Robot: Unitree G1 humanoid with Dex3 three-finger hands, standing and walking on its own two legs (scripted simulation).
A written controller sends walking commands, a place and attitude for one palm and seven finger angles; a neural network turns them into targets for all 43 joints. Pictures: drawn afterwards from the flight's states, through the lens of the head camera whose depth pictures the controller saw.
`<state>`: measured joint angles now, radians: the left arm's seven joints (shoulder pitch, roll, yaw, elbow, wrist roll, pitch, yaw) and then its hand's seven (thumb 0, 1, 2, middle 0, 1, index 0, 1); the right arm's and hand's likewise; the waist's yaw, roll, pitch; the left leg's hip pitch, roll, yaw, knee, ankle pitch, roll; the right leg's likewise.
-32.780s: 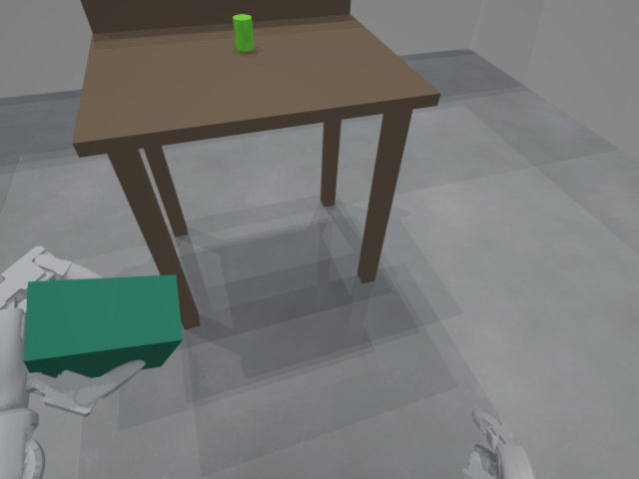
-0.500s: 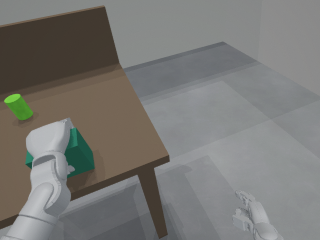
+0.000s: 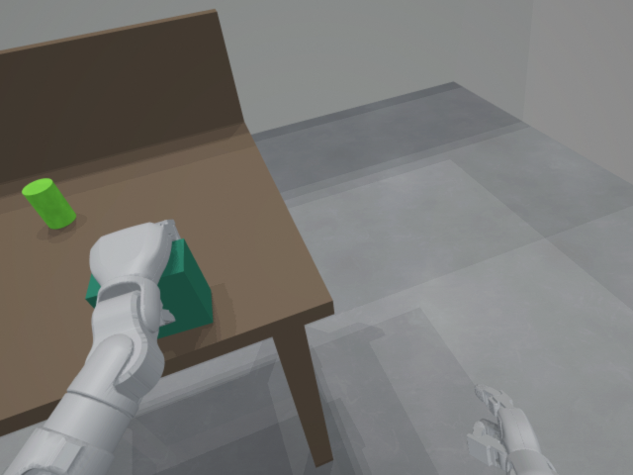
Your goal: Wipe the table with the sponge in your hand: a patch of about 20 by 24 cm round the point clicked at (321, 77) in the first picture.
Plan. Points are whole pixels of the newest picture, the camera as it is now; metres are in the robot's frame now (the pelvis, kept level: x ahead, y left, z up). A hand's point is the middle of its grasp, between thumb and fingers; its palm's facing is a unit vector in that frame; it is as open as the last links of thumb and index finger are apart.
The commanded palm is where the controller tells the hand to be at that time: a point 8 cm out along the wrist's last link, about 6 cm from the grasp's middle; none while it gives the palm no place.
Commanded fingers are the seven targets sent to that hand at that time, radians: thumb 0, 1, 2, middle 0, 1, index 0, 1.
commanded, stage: slide across to the third lane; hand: left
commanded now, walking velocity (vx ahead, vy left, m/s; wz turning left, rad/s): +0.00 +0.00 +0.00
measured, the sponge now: (161, 301) +0.30 +0.27 +0.07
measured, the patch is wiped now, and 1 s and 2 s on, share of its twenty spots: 0.80 0.90 1.00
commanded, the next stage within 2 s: wipe forward along the third lane in 0.16 s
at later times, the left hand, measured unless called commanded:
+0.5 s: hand (185, 264) +0.33 +0.23 +0.12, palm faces +0.04 -0.03 -1.00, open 10.3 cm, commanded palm +0.31 +0.24 +0.16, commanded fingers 0.00 0.10 1.30 -1.20 -1.60 -1.20 -1.60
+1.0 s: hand (187, 239) +0.38 +0.25 +0.11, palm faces -0.03 +0.00 -1.00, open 10.3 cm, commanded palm +0.36 +0.26 +0.14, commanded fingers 0.00 0.10 1.30 -1.20 -1.60 -1.20 -1.60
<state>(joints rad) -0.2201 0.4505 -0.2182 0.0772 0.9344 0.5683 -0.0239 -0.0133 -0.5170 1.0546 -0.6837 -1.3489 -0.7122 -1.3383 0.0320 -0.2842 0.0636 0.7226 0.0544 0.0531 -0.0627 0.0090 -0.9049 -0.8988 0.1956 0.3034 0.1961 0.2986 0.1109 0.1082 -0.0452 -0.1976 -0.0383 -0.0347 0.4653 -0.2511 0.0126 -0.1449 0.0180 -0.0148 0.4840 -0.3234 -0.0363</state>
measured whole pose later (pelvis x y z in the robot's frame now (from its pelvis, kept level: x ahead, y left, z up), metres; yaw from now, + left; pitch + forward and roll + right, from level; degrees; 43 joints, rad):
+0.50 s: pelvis +0.00 +0.00 +0.00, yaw -1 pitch -1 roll +1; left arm -0.39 0.37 -0.30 0.26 0.96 0.66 0.00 -0.02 -0.53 1.06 -0.70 -1.33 -0.73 -1.32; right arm 0.00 -0.27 0.08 0.74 0.06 0.09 -0.04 0.01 -0.90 -0.90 0.20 0.30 0.20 0.30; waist 0.10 0.09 -0.06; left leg -0.20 -0.03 -0.02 0.45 -0.24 0.01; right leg -0.16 0.02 0.00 0.49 -0.32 -0.04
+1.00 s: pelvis +0.00 -0.02 +0.00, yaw -1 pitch +3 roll +1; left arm -0.60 0.44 -0.18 0.65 0.97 0.44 0.01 0.00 -0.54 1.06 -0.71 -1.32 -0.74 -1.31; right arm 0.14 -0.30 0.04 0.78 0.06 0.08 -0.08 0.01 -0.91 -0.90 0.20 0.30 0.20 0.30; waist 0.04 0.07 -0.08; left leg -0.29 -0.01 -0.03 0.49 -0.25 -0.01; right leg -0.24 0.05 -0.01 0.52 -0.32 -0.06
